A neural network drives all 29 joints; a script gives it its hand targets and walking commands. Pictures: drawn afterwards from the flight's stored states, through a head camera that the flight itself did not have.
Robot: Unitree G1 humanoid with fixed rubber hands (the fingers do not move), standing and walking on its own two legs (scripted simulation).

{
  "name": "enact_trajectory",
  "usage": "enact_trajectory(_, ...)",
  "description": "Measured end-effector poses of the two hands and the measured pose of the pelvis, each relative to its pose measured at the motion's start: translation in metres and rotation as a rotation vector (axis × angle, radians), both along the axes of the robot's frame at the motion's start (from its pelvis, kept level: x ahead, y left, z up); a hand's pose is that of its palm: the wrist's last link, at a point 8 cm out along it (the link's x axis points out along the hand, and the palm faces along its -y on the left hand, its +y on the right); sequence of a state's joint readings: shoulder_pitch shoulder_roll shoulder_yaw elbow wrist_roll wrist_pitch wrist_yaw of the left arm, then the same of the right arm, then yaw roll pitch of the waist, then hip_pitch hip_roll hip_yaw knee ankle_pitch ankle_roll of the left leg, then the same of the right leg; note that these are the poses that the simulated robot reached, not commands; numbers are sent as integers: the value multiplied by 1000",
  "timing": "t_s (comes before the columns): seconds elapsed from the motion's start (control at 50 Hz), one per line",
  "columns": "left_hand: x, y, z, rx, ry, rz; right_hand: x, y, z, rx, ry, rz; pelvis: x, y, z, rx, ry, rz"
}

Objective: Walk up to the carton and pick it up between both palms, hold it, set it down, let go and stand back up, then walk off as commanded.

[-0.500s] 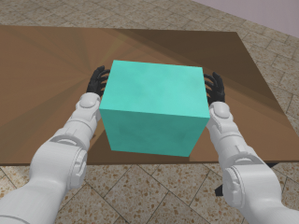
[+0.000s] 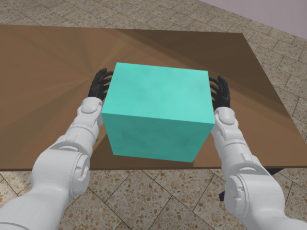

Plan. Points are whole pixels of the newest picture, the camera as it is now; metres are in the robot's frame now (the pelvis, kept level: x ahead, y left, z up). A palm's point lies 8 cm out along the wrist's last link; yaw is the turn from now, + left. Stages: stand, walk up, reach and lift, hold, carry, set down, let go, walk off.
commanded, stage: reach and lift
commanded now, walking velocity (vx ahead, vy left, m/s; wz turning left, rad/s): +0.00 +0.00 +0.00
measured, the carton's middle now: (157, 115) +0.42 -0.03 +0.03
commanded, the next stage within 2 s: none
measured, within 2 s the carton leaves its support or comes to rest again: leaves its support in 0.84 s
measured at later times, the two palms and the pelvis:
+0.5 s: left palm (95, 98) +0.44 +0.14 +0.09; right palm (221, 109) +0.40 -0.20 +0.09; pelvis +0.02 +0.01 +0.01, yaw +0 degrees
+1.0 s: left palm (90, 99) +0.42 +0.15 +0.10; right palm (223, 107) +0.39 -0.19 +0.11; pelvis +0.02 +0.00 +0.01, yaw +1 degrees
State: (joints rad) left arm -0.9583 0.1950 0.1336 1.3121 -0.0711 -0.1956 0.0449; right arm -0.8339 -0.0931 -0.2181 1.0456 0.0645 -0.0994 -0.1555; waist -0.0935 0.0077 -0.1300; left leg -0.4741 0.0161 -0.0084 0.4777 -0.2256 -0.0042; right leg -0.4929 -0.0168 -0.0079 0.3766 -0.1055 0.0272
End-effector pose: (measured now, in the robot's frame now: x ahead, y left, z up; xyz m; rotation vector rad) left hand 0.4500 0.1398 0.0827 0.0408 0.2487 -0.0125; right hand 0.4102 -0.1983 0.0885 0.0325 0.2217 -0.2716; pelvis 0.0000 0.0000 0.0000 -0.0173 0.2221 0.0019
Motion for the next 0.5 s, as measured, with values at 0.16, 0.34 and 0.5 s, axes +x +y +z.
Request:
enact_trajectory(0.16,0,0,1,15,-7,-10,-2,1,1,-13,-16,1,3,4,4,-1,-39,-2)
enact_trajectory(0.34,-1,0,2,26,-25,-36,-11,1,3,-66,-59,3,13,7,10,4,-117,5)
enact_trajectory(0.5,-8,2,4,34,-38,-22,-13,3,2,-78,-93,26,23,6,11,0,-160,1)
